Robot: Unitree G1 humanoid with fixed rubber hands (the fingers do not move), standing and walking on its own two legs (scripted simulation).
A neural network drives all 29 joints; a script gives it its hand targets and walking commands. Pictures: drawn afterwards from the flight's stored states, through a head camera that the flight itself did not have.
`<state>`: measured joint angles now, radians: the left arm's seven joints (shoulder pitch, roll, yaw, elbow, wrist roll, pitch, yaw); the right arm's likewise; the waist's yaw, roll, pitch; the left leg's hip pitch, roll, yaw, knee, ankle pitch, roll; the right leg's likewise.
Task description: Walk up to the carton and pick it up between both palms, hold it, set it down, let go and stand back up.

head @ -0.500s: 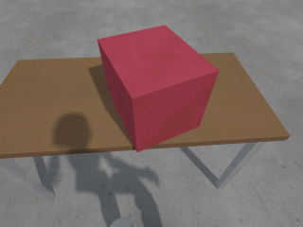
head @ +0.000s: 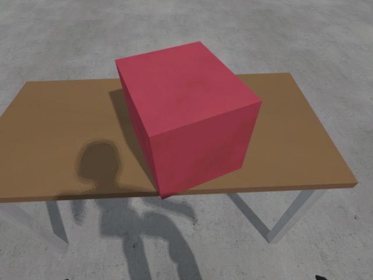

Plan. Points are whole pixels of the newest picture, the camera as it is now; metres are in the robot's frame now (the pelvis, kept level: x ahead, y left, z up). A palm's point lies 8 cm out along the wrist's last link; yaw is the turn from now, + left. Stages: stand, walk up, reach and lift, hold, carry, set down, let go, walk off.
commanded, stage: walk up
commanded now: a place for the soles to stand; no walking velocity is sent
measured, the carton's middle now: (181, 117) +0.54 +0.02 +0.04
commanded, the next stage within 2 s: stand in 1.50 s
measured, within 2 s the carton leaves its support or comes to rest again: neither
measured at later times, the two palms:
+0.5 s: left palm out of the picture +0.09 +0.31 -0.09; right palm out of the picture +0.10 -0.28 -0.09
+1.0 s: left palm out of the picture +0.12 +0.34 -0.08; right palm out of the picture +0.14 -0.24 -0.11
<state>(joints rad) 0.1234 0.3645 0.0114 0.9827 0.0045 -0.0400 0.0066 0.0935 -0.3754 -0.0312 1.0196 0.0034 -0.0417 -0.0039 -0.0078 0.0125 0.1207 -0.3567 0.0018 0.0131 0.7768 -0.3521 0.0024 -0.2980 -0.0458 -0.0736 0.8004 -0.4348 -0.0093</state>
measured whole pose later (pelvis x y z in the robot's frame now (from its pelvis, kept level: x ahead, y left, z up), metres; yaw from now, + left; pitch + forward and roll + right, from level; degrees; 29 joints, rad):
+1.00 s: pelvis +0.05 +0.04 +0.02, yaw +1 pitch -4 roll +0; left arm 0.11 0.35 0.01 1.06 0.00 -0.03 0.01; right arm 0.09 -0.34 -0.04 1.04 0.01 0.01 0.01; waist 0.00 0.04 0.14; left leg -0.19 -0.03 0.06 0.58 -0.33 0.05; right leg -0.23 -0.02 -0.04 0.60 -0.31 0.00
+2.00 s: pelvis +0.03 +0.02 +0.02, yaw +0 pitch -3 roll -2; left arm 0.00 0.19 0.03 0.43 0.05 0.49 0.04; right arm -0.08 -0.26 -0.11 0.93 -0.02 -0.06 0.13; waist -0.01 0.05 0.15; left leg -0.28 0.05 0.04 0.69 -0.35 0.01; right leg -0.28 0.04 -0.07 0.60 -0.27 -0.04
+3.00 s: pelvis +0.06 -0.01 +0.03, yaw +0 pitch -1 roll +0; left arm 0.39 0.08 0.01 0.19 0.02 0.10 0.21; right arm 0.23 -0.41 -0.02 0.69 0.29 -0.21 0.28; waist 0.02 -0.04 -0.02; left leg -0.17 0.04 0.04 0.45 -0.26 -0.03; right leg -0.21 0.05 -0.07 0.46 -0.23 -0.08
